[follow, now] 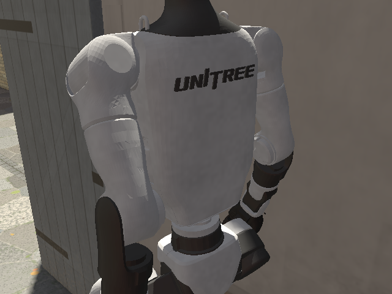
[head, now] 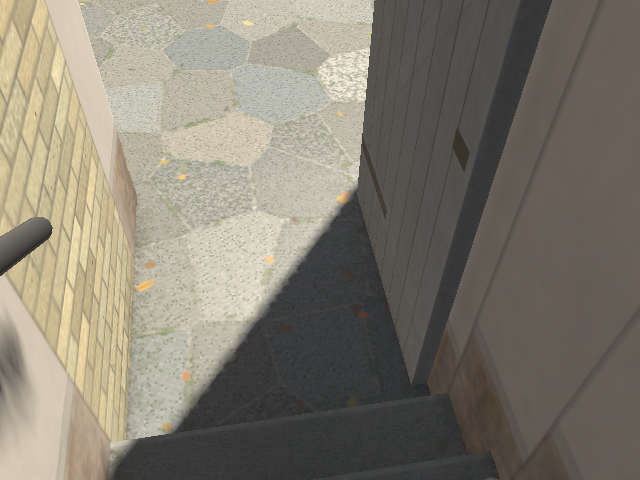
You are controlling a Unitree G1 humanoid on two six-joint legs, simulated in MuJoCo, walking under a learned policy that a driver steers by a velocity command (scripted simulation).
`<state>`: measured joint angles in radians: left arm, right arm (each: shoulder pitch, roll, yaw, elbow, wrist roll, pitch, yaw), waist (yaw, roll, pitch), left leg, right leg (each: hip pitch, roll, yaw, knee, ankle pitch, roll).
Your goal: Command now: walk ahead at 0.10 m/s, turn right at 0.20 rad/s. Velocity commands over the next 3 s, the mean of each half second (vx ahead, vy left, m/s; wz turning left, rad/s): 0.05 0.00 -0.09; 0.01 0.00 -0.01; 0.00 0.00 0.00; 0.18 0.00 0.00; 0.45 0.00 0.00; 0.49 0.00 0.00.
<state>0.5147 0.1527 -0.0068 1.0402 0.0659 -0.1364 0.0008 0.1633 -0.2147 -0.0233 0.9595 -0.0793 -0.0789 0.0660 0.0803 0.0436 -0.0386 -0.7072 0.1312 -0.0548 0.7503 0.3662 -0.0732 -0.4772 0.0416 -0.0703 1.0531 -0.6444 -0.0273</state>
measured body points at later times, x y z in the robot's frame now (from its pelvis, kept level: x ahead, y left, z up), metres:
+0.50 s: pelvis +0.10 +0.11 -0.11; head +0.08 +0.12 +0.34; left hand +0.25 +0.30 -0.22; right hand +0.11 -0.13 -0.25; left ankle +0.13 +0.17 -0.85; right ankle +0.08 -0.04 -0.65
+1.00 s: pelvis +0.03 +0.09 -0.11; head +0.03 +0.10 +0.34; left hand +0.23 +0.28 -0.23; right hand +0.01 -0.17 -0.24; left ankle +0.13 +0.17 -0.85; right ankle -0.04 -0.02 -0.57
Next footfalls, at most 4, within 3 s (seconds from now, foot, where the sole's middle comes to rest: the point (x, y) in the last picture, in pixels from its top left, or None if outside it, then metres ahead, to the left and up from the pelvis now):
0.12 left None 0.17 0.18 -0.89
0.32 right None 0.09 -0.05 -0.70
1.04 right None -0.01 -0.02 -0.70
1.46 left None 0.09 0.26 -0.75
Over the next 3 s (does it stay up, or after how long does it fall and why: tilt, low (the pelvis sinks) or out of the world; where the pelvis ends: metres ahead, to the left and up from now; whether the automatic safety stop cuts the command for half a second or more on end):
stays up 0.57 0.03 -0.38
